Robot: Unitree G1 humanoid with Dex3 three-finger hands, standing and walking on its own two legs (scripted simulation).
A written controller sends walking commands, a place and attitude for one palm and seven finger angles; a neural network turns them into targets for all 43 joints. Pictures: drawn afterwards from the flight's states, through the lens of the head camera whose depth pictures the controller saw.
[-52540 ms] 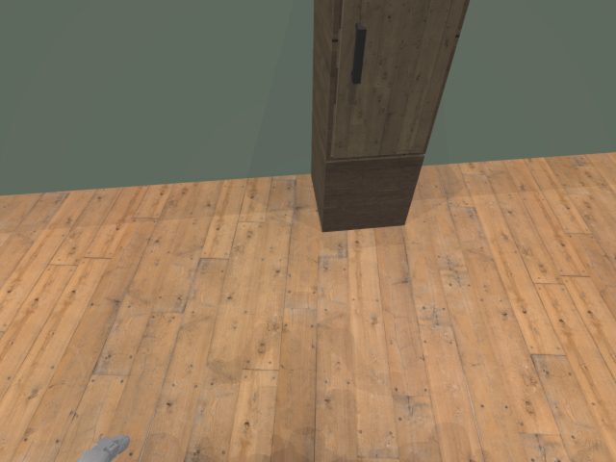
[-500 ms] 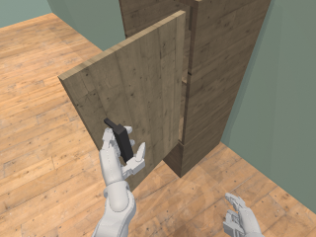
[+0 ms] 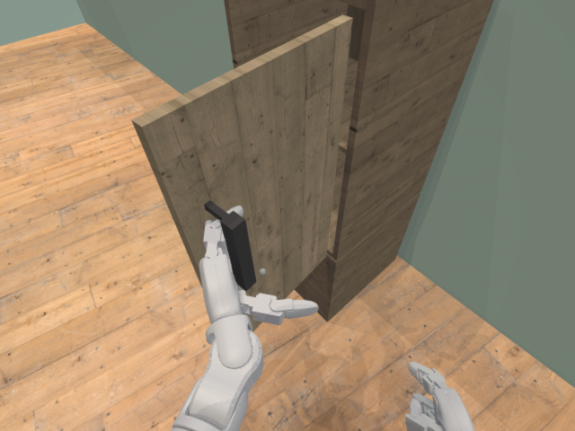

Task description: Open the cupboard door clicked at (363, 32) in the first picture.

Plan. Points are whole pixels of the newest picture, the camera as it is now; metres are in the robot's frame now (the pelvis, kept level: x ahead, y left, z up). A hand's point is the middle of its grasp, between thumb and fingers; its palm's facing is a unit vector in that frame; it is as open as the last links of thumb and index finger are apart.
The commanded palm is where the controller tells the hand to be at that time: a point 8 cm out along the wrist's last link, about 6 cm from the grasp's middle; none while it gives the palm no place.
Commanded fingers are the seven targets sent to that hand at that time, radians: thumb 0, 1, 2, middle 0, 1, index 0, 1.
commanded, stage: open thumb and fingers to let go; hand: left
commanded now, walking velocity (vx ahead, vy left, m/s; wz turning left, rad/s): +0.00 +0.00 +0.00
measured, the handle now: (230, 247) +0.35 +0.10 +0.08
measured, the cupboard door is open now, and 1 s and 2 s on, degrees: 97 100 100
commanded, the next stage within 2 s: slide the hand sideways off the handle in 0.04 s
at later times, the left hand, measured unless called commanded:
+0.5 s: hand (258, 299) +0.27 +0.05 +0.08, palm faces -0.08 -0.99 +0.06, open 16.4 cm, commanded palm +0.24 +0.11 +0.07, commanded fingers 0.00 -0.50 0.30 -0.15 -0.30 -0.15 -0.30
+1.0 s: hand (224, 334) +0.22 +0.09 +0.08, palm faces -0.04 -1.00 +0.00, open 16.2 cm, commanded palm +0.19 +0.15 +0.07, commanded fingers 0.00 -0.50 0.30 -0.15 -0.30 -0.15 -0.30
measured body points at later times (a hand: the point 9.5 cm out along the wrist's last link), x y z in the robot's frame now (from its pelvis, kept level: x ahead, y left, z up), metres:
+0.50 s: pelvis +0.00 +0.01 +0.00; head +0.01 +0.00 +0.45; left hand +0.27 +0.11 +0.08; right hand +0.16 -0.21 -0.08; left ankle +0.01 +0.13 -0.70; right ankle +0.03 -0.09 -0.70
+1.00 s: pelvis +0.02 +0.01 -0.01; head +0.06 +0.00 +0.44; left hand +0.22 +0.14 +0.08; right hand +0.21 -0.20 -0.08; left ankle +0.01 +0.13 -0.70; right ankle +0.03 -0.09 -0.70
